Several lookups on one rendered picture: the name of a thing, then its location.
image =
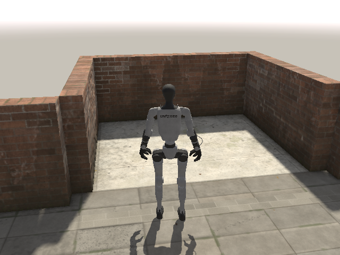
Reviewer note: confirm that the right robot upper arm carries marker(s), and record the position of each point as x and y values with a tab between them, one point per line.
188	121

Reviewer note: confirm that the robot left hand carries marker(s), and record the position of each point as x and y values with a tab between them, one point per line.
144	151

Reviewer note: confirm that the right robot forearm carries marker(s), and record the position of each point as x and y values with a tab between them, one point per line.
194	141

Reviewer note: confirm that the robot right hand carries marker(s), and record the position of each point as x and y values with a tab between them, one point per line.
197	153

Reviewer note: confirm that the left robot shin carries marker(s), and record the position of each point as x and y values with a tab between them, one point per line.
159	195

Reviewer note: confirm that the humanoid robot torso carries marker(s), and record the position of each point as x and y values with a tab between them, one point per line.
169	128

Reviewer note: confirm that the left robot upper arm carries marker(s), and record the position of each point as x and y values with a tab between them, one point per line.
150	120

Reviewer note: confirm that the left robot forearm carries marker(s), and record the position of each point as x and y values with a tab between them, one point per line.
145	140

